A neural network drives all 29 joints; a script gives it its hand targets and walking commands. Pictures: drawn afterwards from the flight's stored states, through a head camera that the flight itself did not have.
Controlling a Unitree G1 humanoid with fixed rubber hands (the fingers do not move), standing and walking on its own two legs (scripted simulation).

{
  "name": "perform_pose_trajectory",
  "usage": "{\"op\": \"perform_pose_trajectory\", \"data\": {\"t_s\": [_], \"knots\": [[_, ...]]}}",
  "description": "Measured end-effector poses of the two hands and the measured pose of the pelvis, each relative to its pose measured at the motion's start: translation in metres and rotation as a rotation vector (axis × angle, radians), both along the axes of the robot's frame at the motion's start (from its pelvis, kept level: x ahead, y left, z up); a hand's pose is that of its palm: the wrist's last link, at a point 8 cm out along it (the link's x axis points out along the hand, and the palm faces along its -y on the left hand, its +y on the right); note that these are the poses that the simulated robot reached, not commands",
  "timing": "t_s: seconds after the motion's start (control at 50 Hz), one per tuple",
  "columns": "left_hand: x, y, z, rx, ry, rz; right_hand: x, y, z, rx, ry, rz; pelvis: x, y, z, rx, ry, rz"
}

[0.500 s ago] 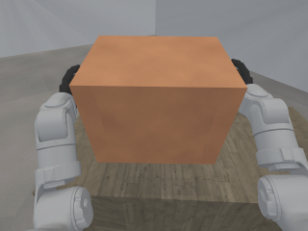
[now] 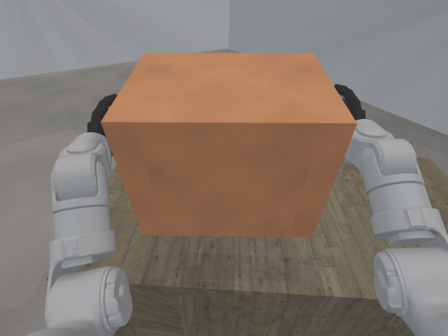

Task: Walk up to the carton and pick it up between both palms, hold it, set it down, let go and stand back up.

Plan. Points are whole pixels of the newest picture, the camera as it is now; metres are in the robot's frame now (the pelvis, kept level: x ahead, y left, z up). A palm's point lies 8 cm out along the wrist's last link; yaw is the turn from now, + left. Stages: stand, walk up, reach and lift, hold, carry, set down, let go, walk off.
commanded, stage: hold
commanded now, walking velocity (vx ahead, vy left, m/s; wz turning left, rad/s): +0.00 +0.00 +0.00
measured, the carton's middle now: (227, 144) +0.41 +0.00 +0.20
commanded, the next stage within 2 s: set down in 0.60 s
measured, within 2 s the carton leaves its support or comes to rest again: neither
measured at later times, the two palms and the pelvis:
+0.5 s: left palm (104, 142) +0.36 +0.21 +0.24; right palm (353, 132) +0.37 -0.20 +0.26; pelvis +0.00 +0.00 +0.00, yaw -1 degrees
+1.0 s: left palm (109, 115) +0.39 +0.20 +0.28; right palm (364, 120) +0.36 -0.21 +0.28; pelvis +0.00 +0.00 +0.00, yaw +0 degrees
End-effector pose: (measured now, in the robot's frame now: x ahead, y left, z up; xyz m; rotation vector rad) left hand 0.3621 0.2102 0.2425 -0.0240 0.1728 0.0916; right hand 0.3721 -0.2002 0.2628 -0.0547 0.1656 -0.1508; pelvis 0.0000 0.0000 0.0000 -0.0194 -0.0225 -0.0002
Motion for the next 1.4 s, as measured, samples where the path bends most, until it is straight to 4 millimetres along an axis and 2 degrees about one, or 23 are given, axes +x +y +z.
{"op": "perform_pose_trajectory", "data": {"t_s": [0.2, 0.38, 0.56, 0.68, 0.76, 0.82, 0.92, 1.0, 1.12, 1.28, 1.4], "knots": [[-0.002, 0.001, -0.002, 0.004, 0.004, -0.006, -0.004, 0.001, -0.005, 0.0, 0.006, -0.003, 0.004, 0.004, 0.0, -0.001, -0.016, -0.005], [-0.004, -0.002, 0.003, 0.008, -0.014, -0.006, -0.007, -0.002, 0.0, 0.019, -0.013, -0.003, 0.002, 0.005, 0.0, -0.001, -0.023, -0.006], [-0.003, -0.005, -0.005, 0.003, 0.011, -0.01, -0.006, -0.005, -0.006, 0.008, 0.009, -0.005, -0.001, 0.002, 0.0, 0.002, -0.001, -0.009], [-0.007, -0.007, -0.003, 0.019, -0.002, -0.007, -0.009, -0.007, -0.006, 0.007, -0.002, -0.011, 0.0, -0.001, 0.0, 0.003, 0.003, 0.0], [-0.002, -0.011, -0.001, 0.024, 0.002, -0.022, -0.01, -0.01, -0.004, 0.02, -0.001, -0.03, -0.002, -0.003, 0.0, 0.004, 0.002, 0.01], [0.006, -0.015, 0.005, 0.015, -0.025, -0.038, -0.01, -0.013, 0.003, -0.004, -0.028, -0.053, -0.003, -0.005, -0.001, 0.005, 0.021, 0.006], [0.016, -0.016, 0.029, 0.012, -0.123, -0.055, -0.01, -0.015, 0.02, -0.005, -0.13, -0.073, -0.003, -0.003, 0.0, 0.005, 0.001, -0.004], [0.024, -0.012, 0.033, 0.018, -0.13, -0.07, -0.007, -0.012, 0.019, 0.015, -0.146, -0.066, -0.001, 0.001, 0.0, 0.008, -0.034, -0.005], [0.035, -0.003, 0.017, 0.045, -0.12, -0.077, 0.001, -0.003, -0.006, 0.012, -0.149, -0.07, 0.005, 0.009, 0.001, 0.008, -0.056, -0.004], [0.04, 0.0, -0.028, 0.065, -0.078, -0.092, 0.0, 0.002, -0.05, 0.017, -0.126, -0.106, 0.016, 0.017, 0.001, 0.004, -0.07, -0.003], [0.037, -0.002, -0.046, 0.059, -0.058, -0.087, 0.0, 0.001, -0.058, 0.008, -0.127, -0.108, 0.02, 0.019, 0.001, 0.002, -0.068, -0.012]]}}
